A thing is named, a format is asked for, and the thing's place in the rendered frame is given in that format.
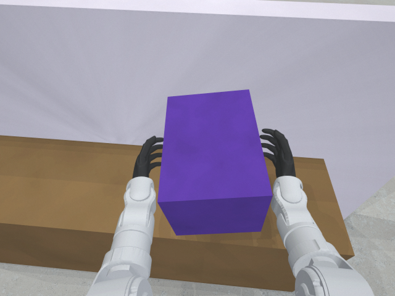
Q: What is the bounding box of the right robot forearm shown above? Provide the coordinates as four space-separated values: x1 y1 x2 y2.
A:
271 176 374 296

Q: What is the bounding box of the carton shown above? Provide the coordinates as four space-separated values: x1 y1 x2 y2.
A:
157 89 273 236

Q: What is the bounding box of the pedestal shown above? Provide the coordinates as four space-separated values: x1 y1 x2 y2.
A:
0 135 355 292

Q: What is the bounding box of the left robot upper arm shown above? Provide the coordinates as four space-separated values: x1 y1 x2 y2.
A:
86 275 153 296

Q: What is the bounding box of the right robot hand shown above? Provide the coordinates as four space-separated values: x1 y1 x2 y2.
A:
260 129 296 178

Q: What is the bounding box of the left robot hand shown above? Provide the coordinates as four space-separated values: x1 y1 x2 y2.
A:
133 136 164 178

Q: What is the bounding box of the left robot forearm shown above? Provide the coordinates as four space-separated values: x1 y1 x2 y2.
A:
89 176 156 289

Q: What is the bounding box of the right robot upper arm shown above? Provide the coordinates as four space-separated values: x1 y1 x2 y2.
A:
295 265 373 296

